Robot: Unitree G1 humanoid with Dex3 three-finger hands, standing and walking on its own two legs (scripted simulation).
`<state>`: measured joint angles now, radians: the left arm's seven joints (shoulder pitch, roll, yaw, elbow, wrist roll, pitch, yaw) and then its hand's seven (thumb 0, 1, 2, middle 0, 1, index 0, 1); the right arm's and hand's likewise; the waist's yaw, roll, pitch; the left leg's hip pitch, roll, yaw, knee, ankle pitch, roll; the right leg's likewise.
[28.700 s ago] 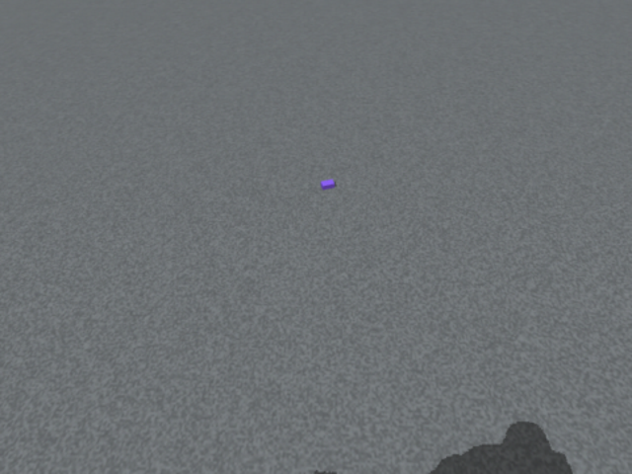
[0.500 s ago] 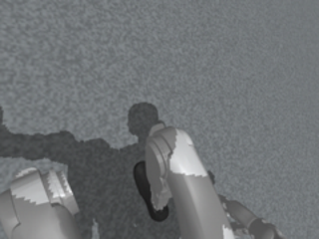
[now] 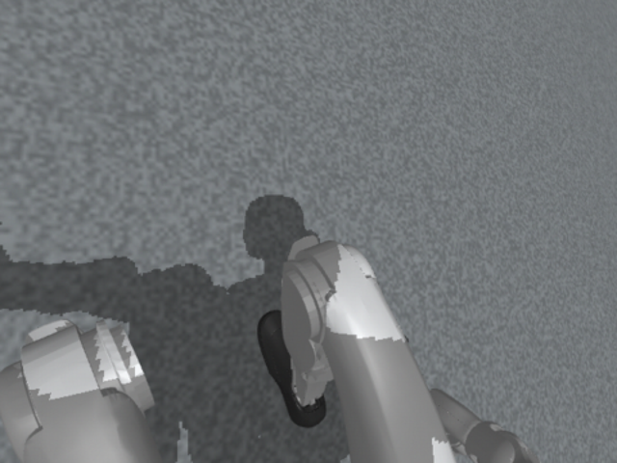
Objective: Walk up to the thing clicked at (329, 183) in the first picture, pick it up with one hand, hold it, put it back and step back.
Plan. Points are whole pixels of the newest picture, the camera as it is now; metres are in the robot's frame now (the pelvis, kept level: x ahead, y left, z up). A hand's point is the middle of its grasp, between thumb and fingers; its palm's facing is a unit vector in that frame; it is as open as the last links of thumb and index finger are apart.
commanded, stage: close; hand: left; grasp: from above
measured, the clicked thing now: out of the picture +0.44 +0.37 -0.28
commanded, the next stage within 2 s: settle in 1.90 s
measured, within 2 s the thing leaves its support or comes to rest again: neither
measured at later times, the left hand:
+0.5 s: hand out of the picture +0.42 +0.35 -0.25, palm faces -0.47 -0.13 -0.87, open 12.4 cm
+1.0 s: hand out of the picture +0.42 +0.35 -0.24, palm faces -0.46 -0.14 -0.88, open 10.3 cm
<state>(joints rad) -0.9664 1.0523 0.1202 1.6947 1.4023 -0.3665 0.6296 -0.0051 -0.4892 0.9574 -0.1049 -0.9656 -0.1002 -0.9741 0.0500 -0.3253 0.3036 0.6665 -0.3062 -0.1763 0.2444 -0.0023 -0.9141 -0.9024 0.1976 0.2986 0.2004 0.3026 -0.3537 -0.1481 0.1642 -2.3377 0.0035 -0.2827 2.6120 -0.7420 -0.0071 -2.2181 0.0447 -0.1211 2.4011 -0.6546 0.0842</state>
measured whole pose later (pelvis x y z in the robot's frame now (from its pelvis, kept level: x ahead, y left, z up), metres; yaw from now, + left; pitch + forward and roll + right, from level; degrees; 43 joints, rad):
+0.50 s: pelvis +0.00 +0.00 +0.00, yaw +0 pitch +26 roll -15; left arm -0.99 1.08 0.13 1.70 1.36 -0.34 0.60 0.00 -0.21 0.73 -0.27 -0.87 -0.30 -0.84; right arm 0.05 -0.36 0.31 0.66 -0.30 -0.21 0.25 0.00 -0.90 -0.90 0.20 0.30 0.20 0.30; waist -0.36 -0.15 0.19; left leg -2.34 0.00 -0.29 2.61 -0.75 -0.02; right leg -2.22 0.04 -0.13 2.40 -0.66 0.09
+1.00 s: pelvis +0.00 +0.00 +0.00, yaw +0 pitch +26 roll -15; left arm -1.01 1.09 0.13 1.71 1.33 -0.30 0.59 0.00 0.09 0.50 -0.51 -0.63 -0.54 -0.60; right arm 0.06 -0.38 0.31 0.65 -0.29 -0.21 0.23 0.00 -0.90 -0.90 0.20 0.30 0.20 0.30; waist -0.37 -0.15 0.19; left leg -2.35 0.00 -0.28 2.60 -0.73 -0.01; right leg -2.22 0.04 -0.13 2.39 -0.65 0.08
